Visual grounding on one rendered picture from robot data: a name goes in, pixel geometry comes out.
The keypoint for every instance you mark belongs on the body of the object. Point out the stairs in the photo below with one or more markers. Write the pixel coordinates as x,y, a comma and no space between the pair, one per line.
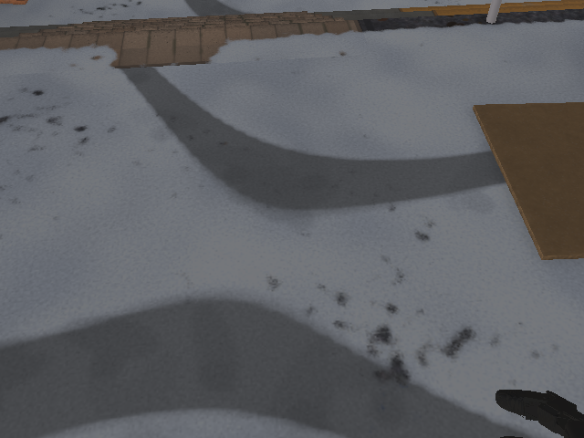
184,22

